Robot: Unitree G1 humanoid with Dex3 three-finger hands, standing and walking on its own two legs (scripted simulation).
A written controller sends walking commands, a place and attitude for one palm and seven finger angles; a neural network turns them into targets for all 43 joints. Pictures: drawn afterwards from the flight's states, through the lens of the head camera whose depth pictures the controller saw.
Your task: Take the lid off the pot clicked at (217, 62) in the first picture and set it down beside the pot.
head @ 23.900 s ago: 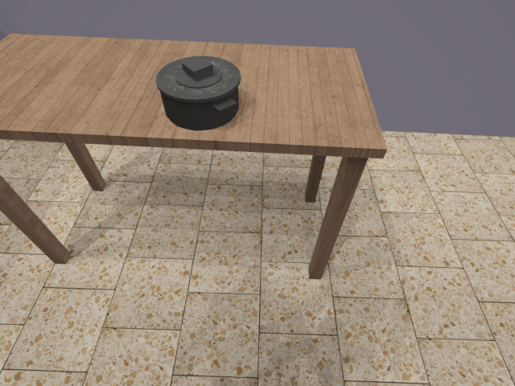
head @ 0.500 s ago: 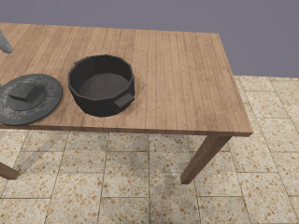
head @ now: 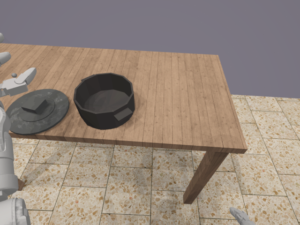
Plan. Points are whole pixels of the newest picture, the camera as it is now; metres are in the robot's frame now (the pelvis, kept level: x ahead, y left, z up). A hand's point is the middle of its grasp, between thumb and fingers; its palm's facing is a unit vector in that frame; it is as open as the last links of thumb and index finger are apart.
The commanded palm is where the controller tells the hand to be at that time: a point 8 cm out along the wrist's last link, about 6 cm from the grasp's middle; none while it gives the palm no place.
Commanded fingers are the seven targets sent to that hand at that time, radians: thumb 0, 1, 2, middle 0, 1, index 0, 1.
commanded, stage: draw the hand back to the body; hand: left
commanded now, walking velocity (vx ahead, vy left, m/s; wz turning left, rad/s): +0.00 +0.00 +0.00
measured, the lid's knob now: (34, 104) +0.46 +0.42 +0.02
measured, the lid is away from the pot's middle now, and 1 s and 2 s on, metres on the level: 0.24 0.24 0.24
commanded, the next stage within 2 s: step back with the hand held close in 1.32 s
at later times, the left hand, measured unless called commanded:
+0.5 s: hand (12, 113) +0.27 +0.28 +0.21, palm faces +0.55 -0.81 -0.22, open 7.9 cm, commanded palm +0.21 +0.30 +0.21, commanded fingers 0.00 0.90 0.90 -0.20 -0.30 -0.20 -0.30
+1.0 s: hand (4, 167) +0.17 +0.24 +0.21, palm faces +0.47 -0.83 -0.29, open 7.4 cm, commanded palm +0.10 +0.27 +0.21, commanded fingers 0.00 0.90 0.90 -0.20 -0.30 -0.20 -0.30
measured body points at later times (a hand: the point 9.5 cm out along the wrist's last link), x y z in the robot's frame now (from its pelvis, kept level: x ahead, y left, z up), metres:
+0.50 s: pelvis -0.03 -0.03 +0.00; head -0.04 -0.05 +0.45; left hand +0.23 +0.32 +0.23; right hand +0.16 -0.25 -0.09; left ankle -0.06 +0.09 -0.74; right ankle -0.01 -0.11 -0.75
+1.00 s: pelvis -0.04 -0.02 +0.00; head -0.08 -0.04 +0.45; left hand +0.14 +0.28 +0.22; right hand +0.15 -0.23 -0.08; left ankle -0.06 +0.09 -0.75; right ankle -0.01 -0.11 -0.75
